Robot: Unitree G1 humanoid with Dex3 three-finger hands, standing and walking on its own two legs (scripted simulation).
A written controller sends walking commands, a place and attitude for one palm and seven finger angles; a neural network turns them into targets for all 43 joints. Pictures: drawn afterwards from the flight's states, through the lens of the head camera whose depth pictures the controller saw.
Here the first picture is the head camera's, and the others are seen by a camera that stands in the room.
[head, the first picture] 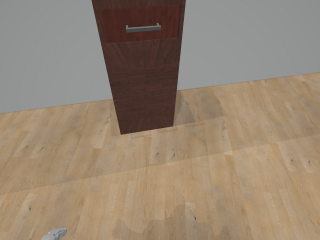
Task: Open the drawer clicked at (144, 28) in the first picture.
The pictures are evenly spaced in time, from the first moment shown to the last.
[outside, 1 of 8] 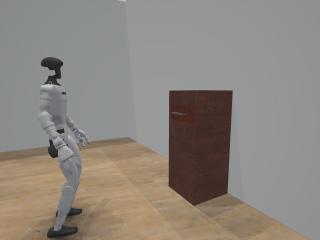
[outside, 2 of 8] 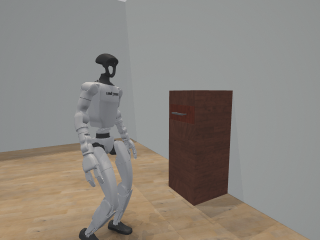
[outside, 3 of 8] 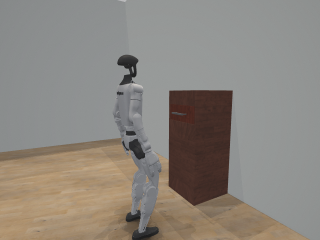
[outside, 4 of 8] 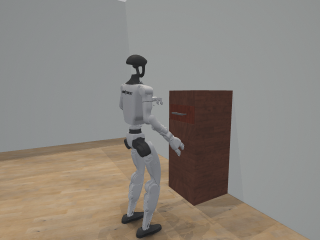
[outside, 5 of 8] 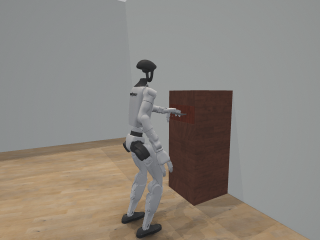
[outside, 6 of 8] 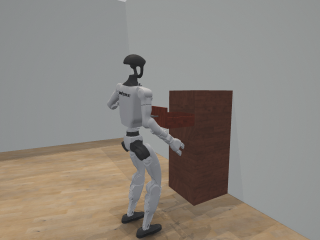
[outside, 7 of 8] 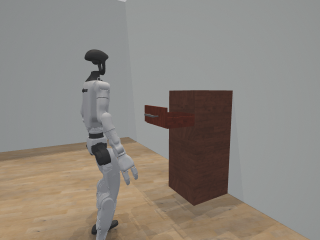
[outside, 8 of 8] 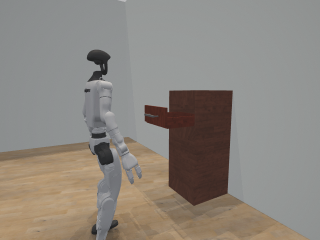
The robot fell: no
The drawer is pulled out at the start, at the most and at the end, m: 0.00 0.30 0.30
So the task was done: yes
